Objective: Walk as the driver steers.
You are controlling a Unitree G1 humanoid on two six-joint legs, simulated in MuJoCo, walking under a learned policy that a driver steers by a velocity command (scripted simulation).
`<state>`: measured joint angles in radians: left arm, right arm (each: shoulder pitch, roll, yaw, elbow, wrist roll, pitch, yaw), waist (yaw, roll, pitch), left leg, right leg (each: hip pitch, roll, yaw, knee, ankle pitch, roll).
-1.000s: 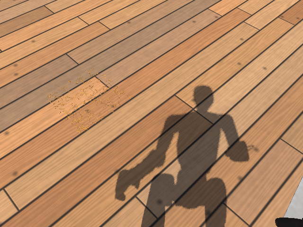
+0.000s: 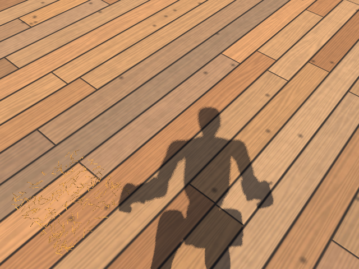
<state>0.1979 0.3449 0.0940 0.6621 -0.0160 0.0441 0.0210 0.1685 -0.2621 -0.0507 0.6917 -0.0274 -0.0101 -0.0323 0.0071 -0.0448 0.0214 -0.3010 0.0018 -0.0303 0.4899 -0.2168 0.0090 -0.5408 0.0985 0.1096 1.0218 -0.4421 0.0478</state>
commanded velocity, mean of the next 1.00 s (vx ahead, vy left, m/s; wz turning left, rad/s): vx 0.01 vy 0.00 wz -0.58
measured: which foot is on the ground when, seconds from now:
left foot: down 0.00-0.30, up 0.32-0.72, down 0.74-1.00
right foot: up 0.00-0.26, down 0.28-0.74, up 0.76-1.00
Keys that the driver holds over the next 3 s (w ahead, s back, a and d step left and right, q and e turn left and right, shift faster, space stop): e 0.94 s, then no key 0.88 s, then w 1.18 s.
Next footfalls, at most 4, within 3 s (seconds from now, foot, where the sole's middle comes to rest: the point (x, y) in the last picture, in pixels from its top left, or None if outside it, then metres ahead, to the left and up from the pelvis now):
0.28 right None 0.02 -0.14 -0.78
0.74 left None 0.11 0.06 -0.78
1.14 right None -0.05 -0.15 -0.78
1.46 left None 0.09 0.04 -0.78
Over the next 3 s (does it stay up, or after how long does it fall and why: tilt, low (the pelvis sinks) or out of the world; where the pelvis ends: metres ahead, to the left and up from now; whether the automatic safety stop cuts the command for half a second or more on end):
stays up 0.38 -0.33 0.00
